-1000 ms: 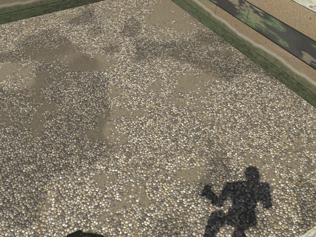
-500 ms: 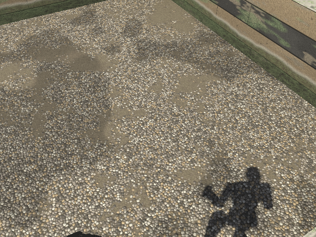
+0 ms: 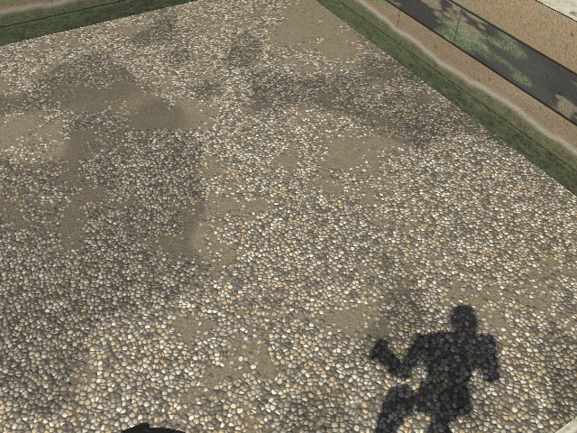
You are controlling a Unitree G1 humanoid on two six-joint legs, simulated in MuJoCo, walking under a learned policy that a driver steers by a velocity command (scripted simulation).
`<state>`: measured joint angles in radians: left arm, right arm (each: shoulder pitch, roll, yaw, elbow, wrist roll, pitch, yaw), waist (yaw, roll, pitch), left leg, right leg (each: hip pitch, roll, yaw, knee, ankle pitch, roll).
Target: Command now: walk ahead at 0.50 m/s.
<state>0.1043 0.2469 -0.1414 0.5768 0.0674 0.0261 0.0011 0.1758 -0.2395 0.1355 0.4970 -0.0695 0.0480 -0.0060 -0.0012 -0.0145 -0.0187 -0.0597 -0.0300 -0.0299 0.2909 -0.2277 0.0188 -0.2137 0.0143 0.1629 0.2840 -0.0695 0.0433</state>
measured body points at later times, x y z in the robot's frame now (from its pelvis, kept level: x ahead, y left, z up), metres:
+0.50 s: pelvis +0.01 +0.00 +0.00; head +0.00 +0.01 +0.45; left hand +0.16 +0.23 -0.11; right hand +0.13 -0.24 -0.10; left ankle -0.05 +0.11 -0.75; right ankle +0.06 -0.14 -0.75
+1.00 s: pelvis +0.01 -0.01 +0.00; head +0.02 +0.00 +0.45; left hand +0.11 +0.22 -0.13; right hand +0.06 -0.25 -0.13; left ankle -0.05 +0.11 -0.75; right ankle +0.06 -0.14 -0.75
